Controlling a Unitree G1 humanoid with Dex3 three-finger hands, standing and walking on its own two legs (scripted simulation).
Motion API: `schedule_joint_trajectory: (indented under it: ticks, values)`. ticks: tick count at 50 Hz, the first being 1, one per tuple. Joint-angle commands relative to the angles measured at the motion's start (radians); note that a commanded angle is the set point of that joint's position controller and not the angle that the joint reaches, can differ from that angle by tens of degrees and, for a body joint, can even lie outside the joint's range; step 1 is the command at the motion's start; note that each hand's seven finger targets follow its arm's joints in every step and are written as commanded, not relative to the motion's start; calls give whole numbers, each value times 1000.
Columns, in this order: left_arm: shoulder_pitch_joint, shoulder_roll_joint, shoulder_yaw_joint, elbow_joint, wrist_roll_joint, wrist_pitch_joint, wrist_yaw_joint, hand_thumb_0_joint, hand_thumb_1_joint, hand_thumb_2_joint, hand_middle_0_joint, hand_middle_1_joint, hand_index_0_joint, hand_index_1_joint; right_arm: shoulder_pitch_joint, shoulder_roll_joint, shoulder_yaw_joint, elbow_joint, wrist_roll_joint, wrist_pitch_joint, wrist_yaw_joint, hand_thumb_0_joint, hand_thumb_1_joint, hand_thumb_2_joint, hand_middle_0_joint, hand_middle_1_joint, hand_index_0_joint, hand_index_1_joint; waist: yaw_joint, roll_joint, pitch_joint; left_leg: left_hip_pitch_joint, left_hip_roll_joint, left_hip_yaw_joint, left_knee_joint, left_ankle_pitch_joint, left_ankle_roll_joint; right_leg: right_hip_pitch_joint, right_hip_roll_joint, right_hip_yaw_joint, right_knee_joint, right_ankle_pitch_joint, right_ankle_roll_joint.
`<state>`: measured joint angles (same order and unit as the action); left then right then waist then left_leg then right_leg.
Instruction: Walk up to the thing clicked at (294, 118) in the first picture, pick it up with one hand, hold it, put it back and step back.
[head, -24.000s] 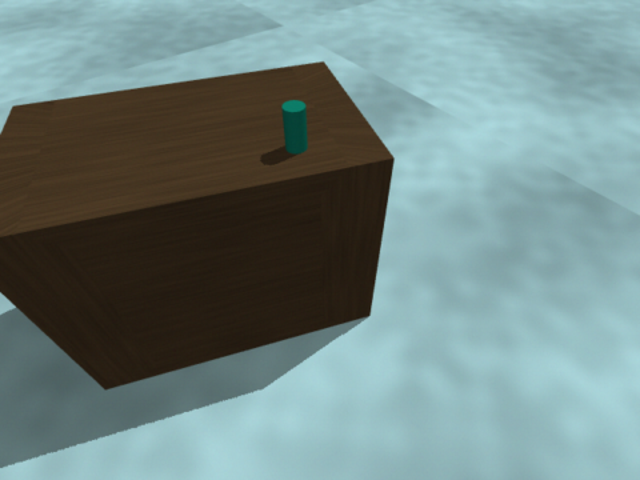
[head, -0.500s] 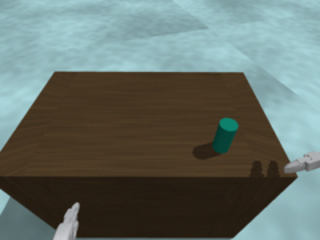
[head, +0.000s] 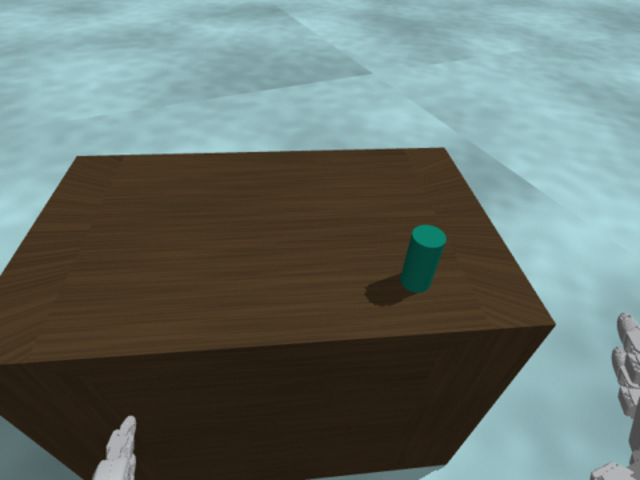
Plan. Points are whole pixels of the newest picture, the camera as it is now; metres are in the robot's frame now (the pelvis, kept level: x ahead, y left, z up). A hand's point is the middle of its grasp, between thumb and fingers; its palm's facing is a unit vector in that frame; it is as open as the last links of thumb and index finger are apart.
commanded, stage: sink last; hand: right
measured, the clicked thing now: (421, 259) +0.48 -0.17 +0.00
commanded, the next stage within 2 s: home in 0.26 s
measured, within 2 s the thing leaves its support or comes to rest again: neither
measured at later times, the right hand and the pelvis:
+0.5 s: hand (631, 439) +0.16 -0.28 +0.09, palm faces +0.37 +0.82 -0.43, open 17.5 cm; pelvis -0.02 -0.01 +0.00, yaw +1 degrees
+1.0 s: hand out of the picture +0.17 -0.17 -0.08, palm faces +0.05 +0.98 -0.18, open 17.4 cm; pelvis -0.01 -0.01 -0.02, yaw +1 degrees
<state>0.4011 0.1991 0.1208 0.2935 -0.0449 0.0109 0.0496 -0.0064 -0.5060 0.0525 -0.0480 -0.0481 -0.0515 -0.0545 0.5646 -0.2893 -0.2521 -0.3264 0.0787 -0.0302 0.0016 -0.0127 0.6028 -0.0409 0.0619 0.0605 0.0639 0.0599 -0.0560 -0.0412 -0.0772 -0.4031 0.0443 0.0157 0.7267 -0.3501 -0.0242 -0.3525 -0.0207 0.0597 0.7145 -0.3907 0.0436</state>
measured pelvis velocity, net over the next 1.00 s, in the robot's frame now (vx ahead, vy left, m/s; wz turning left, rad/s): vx -0.01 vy -0.01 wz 0.02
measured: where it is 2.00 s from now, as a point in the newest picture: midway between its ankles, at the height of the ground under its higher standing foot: outside the picture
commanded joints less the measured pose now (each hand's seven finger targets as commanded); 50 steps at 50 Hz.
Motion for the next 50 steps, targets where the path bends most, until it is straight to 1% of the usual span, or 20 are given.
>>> schedule_joint_trajectory:
  ticks: [1,8,10,12,15,16,19,21,25,27,29,30,31,33,36,40,44,47,49,50]
  values:
    - [-61,240,187,-172,7,-88,37,0,-525,52,-49,-53,-51,-51,-138,-202,-197,-140,5,-79,-48,0,596,-48,46,62,51,62,58,60,32,-4,-16,32,-165,-17,4,-66,39,-87,-123,14,-59]
    - [-91,63,-16,-230,8,-121,11,0,-546,73,-51,-51,-45,-58,-127,-183,-171,-44,-14,-154,-44,0,592,-55,44,63,51,63,-23,113,42,21,-8,19,-166,-76,8,-114,44,-97,-106,27,-47]
    - [-87,62,-18,-185,12,-130,11,0,-550,80,-50,-54,-43,-61,-166,-187,-157,-98,-10,-174,-44,0,593,-54,44,62,50,63,-17,63,42,15,-2,6,-167,-96,10,-118,49,-102,-109,5,-47]
    - [-71,110,19,-176,18,-146,23,0,-558,90,-48,-54,-39,-64,-196,-243,-204,-175,-12,-186,-56,0,603,-53,44,63,50,63,-10,-19,-25,35,-2,-1,-151,-42,13,-85,50,-106,-111,29,-43]
    - [-55,199,105,-144,19,-166,34,0,-555,99,-49,-57,-38,-69,-134,-255,-234,-135,-10,-184,-67,0,582,-58,45,63,51,63,3,-27,-19,32,-22,31,-133,-25,15,-98,42,-91,-128,11,-44]
    - [-31,169,78,-133,20,-167,31,0,-553,99,-49,-56,-37,-69,-118,-248,-234,-100,-13,-185,-67,0,577,-60,44,63,51,63,1,-25,-9,31,-27,39,-133,-26,16,-97,39,-85,-132,6,-43]
    - [-42,210,134,-151,18,-173,29,0,-481,180,-111,-134,-114,-148,-101,-229,-235,-44,-12,-191,-62,0,522,-76,56,59,57,59,13,17,11,30,-30,51,-135,-34,16,-103,32,-75,-134,-1,-42]
    - [-54,158,80,-152,17,-177,21,0,-321,340,-115,-163,-117,-162,-91,-191,-201,22,-14,-193,-53,0,529,-71,56,57,56,57,12,61,62,15,-27,47,-153,-64,11,-123,34,-83,-128,-20,-47]
    - [-137,-7,-119,-163,15,-193,3,0,-1,565,-140,-203,-141,-201,-95,-83,-57,50,-22,-213,-33,0,579,-40,50,48,50,48,-4,79,102,-8,-24,39,-159,-97,10,-151,35,-96,-117,-23,-46]
    - [-141,-22,-158,-130,20,-195,0,0,159,593,-145,-211,-146,-209,-111,-52,-2,85,-29,-212,-28,0,559,-52,52,52,52,52,5,56,73,-11,-32,39,-135,-53,13,-146,33,-98,-115,6,-45]
    - [-105,46,-91,-114,25,-197,9,0,319,612,-148,-215,-149,-215,-115,-74,-8,90,-33,-211,-33,0,544,-60,54,54,54,54,22,31,22,-2,-34,42,-112,-4,15,-123,33,-94,-107,39,-42]
    - [-47,123,-14,-112,27,-197,18,0,399,651,-156,-226,-156,-226,-89,-110,-37,104,-38,-202,-38,0,538,-63,54,55,54,55,41,34,-21,3,-35,48,-98,34,15,-92,30,-90,-106,67,-40]
    - [-67,126,-20,-112,31,-197,16,0,473,655,-157,-226,-156,-227,-54,-52,18,143,-38,-191,-31,0,520,-73,56,58,56,58,42,30,-22,-6,-39,51,-88,59,14,-94,30,-89,-101,88,-38]
    - [-31,209,73,-102,31,-197,25,0,596,725,-169,-245,-168,-247,-78,-82,2,140,-42,-172,-36,0,529,-68,55,57,55,57,63,6,-69,-7,-43,57,-62,114,18,-58,22,-78,-97,143,-30]
    - [-55,175,40,-105,29,-196,24,0,709,792,-181,-264,-180,-266,-150,-78,31,179,-51,-139,-44,0,555,-52,53,52,53,52,65,7,-53,-27,-41,59,-60,79,19,-79,20,-65,-88,101,-32]
    - [-144,-5,-144,-113,25,-190,15,0,829,861,-194,-285,-193,-286,-191,34,161,326,-62,-117,-45,0,590,-32,49,46,49,46,55,43,-23,-54,-37,54,-37,58,18,-163,18,-68,-48,80,-36]
    - [-170,37,-131,-194,33,-179,24,0,885,894,-200,-294,-198,-295,-255,43,216,315,-65,-109,-52,0,520,-72,56,58,56,58,56,1,-120,-22,-32,37,-24,79,21,-150,26,-83,-30,92,-33]
    - [-28,113,-46,-117,36,-152,36,0,885,894,-200,-294,-198,-296,-153,-81,106,379,-67,-77,-70,0,514,-76,57,59,57,59,47,-34,-155,14,-28,39,-6,180,20,-124,31,-90,-8,196,-27]
    - [-141,143,-61,32,34,-148,31,0,897,901,-201,-298,-200,-299,-112,-65,83,354,-68,-51,-92,0,533,-64,55,56,55,56,25,-53,-109,-4,-49,43,8,161,23,-160,20,-75,8,180,-26]
    - [-145,126,-75,-6,30,-154,35,0,897,901,-201,-297,-200,-299,-164,-36,131,311,-69,-42,-94,0,533,-64,55,56,55,56,56,-42,-122,-1,-49,40,4,154,22,-144,17,-79,10,167,-27]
